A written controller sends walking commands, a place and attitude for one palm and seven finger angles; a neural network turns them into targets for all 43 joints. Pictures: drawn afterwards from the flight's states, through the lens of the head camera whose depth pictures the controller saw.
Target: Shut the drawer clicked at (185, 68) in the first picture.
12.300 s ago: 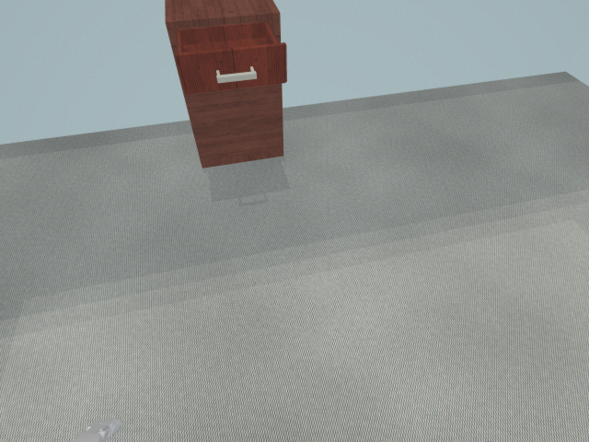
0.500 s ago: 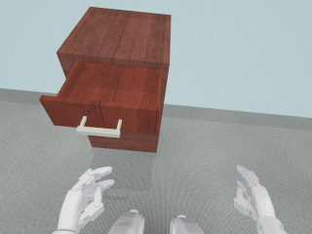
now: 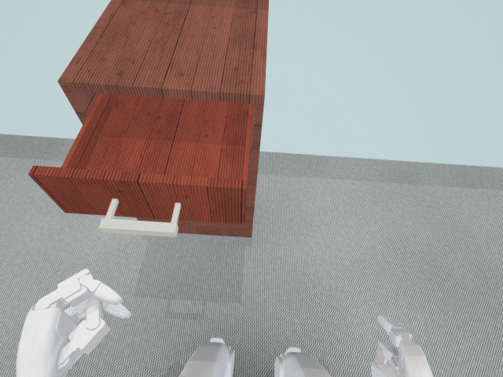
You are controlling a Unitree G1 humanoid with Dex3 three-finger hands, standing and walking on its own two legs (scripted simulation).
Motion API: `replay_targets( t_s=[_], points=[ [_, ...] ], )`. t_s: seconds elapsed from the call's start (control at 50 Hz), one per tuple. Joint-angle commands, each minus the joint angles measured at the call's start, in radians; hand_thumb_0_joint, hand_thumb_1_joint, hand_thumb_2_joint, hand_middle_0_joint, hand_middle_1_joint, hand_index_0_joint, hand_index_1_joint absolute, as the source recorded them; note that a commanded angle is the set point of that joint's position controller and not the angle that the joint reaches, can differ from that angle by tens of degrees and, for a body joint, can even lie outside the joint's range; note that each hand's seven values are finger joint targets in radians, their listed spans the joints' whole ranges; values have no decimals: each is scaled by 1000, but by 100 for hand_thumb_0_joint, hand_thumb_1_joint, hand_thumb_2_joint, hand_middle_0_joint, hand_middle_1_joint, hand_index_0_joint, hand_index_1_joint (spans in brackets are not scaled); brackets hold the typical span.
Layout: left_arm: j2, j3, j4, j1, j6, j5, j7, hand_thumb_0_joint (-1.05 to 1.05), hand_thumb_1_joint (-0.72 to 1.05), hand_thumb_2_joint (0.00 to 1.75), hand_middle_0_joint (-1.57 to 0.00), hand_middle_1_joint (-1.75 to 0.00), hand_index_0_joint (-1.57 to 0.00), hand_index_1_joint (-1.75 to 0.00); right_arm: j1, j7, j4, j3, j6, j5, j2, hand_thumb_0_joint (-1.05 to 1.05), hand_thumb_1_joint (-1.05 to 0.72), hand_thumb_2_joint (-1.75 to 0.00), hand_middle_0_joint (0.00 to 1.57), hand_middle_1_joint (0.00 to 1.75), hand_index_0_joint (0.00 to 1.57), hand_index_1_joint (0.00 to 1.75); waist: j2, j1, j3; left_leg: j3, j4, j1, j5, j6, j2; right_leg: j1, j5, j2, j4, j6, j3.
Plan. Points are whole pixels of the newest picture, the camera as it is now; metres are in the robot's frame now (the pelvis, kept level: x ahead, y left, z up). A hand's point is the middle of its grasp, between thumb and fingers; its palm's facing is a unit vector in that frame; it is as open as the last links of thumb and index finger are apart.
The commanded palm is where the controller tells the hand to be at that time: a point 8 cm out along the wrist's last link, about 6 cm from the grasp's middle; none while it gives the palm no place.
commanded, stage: raise the hand and make a fist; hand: left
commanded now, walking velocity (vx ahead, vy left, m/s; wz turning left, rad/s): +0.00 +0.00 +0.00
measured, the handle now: (142, 217) +0.39 +0.24 -0.06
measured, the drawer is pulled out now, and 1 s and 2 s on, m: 0.22 0.22 0.22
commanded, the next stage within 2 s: bring the fist close to the handle in 0.94 s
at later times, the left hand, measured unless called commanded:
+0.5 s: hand (124, 330) +0.18 +0.19 +0.03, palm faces +0.00 -1.00 +0.00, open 3.2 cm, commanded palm +0.16 +0.25 +0.04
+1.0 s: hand (124, 316) +0.20 +0.19 +0.04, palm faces +0.05 -1.00 -0.04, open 3.3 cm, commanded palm +0.17 +0.25 +0.04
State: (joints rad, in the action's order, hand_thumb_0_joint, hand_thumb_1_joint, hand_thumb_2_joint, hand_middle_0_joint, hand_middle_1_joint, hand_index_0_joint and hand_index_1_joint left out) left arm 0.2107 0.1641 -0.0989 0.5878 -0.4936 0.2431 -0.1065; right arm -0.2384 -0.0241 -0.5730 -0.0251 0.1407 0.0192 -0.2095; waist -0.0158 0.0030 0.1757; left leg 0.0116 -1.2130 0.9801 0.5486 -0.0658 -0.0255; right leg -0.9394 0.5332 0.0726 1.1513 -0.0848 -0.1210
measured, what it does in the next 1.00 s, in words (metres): stands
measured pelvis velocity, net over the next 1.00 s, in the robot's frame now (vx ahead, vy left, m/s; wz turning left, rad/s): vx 0.00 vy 0.01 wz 0.00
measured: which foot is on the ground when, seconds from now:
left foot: down 0.00-1.00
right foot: down 0.00-1.00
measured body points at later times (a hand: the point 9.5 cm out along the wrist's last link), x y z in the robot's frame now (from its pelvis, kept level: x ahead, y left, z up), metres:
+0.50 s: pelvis +0.00 +0.01 +0.00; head +0.07 +0.03 +0.44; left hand +0.18 +0.24 +0.03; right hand +0.20 -0.21 -0.07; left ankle +0.02 +0.08 -0.64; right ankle +0.01 -0.07 -0.64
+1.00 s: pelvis +0.00 +0.01 +0.00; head +0.07 +0.03 +0.44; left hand +0.19 +0.24 +0.04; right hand +0.18 -0.22 -0.08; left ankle +0.02 +0.08 -0.64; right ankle +0.01 -0.07 -0.64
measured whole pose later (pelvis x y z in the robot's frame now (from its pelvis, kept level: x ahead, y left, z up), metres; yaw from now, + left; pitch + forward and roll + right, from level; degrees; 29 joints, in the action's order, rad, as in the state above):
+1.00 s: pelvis +0.00 +0.01 +0.00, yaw +0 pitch +18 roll -4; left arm 0.21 0.07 -0.10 0.52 -0.46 0.22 -0.12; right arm -0.23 -0.02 -0.48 0.01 0.09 0.02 -0.23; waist -0.04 -0.02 0.19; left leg 0.01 -1.24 1.01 0.55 -0.09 -0.04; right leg -0.96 0.54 0.06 1.17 -0.07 -0.12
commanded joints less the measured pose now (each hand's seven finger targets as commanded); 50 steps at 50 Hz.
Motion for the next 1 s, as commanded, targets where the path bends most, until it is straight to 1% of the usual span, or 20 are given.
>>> replay_targets(
  t_s=[0.0,0.02,0.06,0.1,0.14,0.18,0.24,0.28,0.32,0.38,0.44,0.48,0.5,0.56,0.62,0.7,0.74,0.8,0.9,0.98],
  points=[
    [19,-76,-74,16,-128,18,-142,0,90,90,-118,-136,-118,-136,97,-1,154,-43,84,15,-135,0,-90,-90,20,30,20,30,32,-62,157,-98,85,-49,-288,31,28,118,-274,-55,-132,67,152],
    [17,-86,-74,15,-118,34,-176,0,90,90,-120,-138,-120,-138,94,-7,168,-45,92,21,-145,0,-90,-90,20,30,20,30,43,-65,173,-98,83,-43,-262,29,26,125,-241,-58,-145,69,161],
    [104,0,-111,-33,-101,59,-199,0,90,90,-124,-143,-124,-143,88,-24,180,-51,99,28,-162,0,-90,-90,20,30,20,30,48,-45,226,-94,86,-40,-244,26,26,160,-186,-58,-159,64,176],
    [165,71,-205,-40,-96,69,-182,0,90,90,-128,-147,-128,-147,82,-31,191,-50,98,23,-152,0,-90,-90,20,30,20,30,-39,0,310,-87,103,-105,-306,28,25,200,-233,-54,-135,52,163],
    [161,96,-263,-30,-92,71,-140,0,90,90,-132,-151,-132,-151,75,-32,200,-51,90,18,-135,0,-90,-90,20,30,20,30,-60,23,354,-85,126,-165,-379,34,25,223,-298,-47,-114,45,134],
    [141,94,-264,-11,-82,65,-93,0,90,90,-136,-156,-136,-156,71,-27,195,-52,77,13,-125,0,-90,-90,20,30,20,30,-85,29,340,-95,148,-213,-424,46,29,187,-311,-34,-102,41,99],
    [62,15,-195,24,-47,43,-73,0,90,90,-140,-160,-140,-160,82,-13,202,-47,51,13,-125,0,-90,-90,20,30,20,30,-56,0,256,-98,158,-194,-400,46,28,158,-293,-35,-119,48,82],
    [60,-8,-103,27,-6,21,-91,0,90,90,-140,-160,-140,-160,96,-15,203,-42,31,17,-135,0,-90,-90,20,30,20,30,11,-23,193,-102,153,-134,-330,36,30,137,-253,-32,-134,51,85],
    [53,-52,-101,16,24,8,-121,0,90,90,-140,-160,-140,-160,104,-14,231,-37,24,22,-147,0,-90,-90,20,30,20,30,4,-31,157,-102,166,-115,-271,36,28,124,-207,-37,-150,52,89],
    [103,-27,-155,-37,31,16,-129,0,90,90,-140,-160,-140,-160,106,-19,247,-30,27,22,-155,0,-90,-90,20,30,20,30,-21,-23,155,-115,185,-134,-239,36,29,121,-159,-34,-161,44,87],
    [118,12,-253,-37,-17,29,-92,0,90,90,-140,-160,-140,-160,82,-20,252,-28,33,12,-140,0,-90,-90,20,30,20,30,-55,2,235,-115,189,-195,-296,46,32,140,-186,-32,-144,38,78],
    [134,23,-284,-80,-54,25,-56,0,90,90,-140,-160,-140,-160,84,-17,245,-23,33,4,-140,0,-90,-90,20,30,20,30,-96,5,222,-124,190,-200,-297,56,34,102,-165,-27,-122,33,68],
    [110,5,-281,-84,-68,21,-42,0,90,90,-140,-160,-140,-160,83,-14,242,-20,34,1,-134,0,-90,-90,20,30,20,30,-101,0,216,-128,194,-206,-272,61,35,77,-138,-28,-119,34,64],
    [65,-43,-187,-76,-83,4,-34,0,90,90,-140,-160,-140,-160,82,-6,232,-17,34,-1,-145,0,-90,-90,20,30,20,30,-58,-23,165,-141,188,-155,-191,60,34,30,-86,-29,-115,37,61],
    [57,-74,-130,-37,-40,-7,-71,0,90,90,-140,-160,-140,-160,83,-5,249,-21,25,9,-162,0,-90,-90,20,30,20,30,-22,-25,176,-139,194,-134,-155,52,32,48,-73,-32,-127,41,66],
    [105,-44,-194,-62,13,2,-85,0,90,90,-140,-160,-140,-160,76,-15,273,-21,15,19,-167,0,-90,-90,20,30,20,30,-30,-10,222,-137,217,-154,-158,44,30,107,-81,-32,-147,42,77],
    [122,-23,-268,-89,5,8,-58,0,90,90,-140,-160,-140,-160,68,-18,274,-20,15,16,-159,0,-90,-90,20,30,20,30,-56,0,255,-139,223,-188,-199,50,32,121,-107,-32,-141,40,74],
    [105,-15,-275,-52,-21,4,-8,0,90,90,-140,-160,-140,-160,69,-15,259,-18,13,7,-140,0,-90,-90,20,30,20,30,-74,10,238,-135,218,-205,-262,59,33,111,-139,-27,-130,35,65],
    [48,-74,-146,-22,-25,-25,-2,0,90,90,-140,-160,-140,-160,78,-1,251,-18,2,4,-150,0,-90,-90,20,30,20,30,-18,-27,148,-129,196,-128,-186,50,32,60,-98,-29,-132,42,63],
    [101,-42,-149,-35,-1,-18,-48,0,90,90,-140,-160,-140,-160,77,-8,269,-22,-1,12,-163,0,-90,-90,20,30,20,30,5,-18,176,-119,189,-109,-172,40,27,103,-99,-30,-148,42,84]
  ],
)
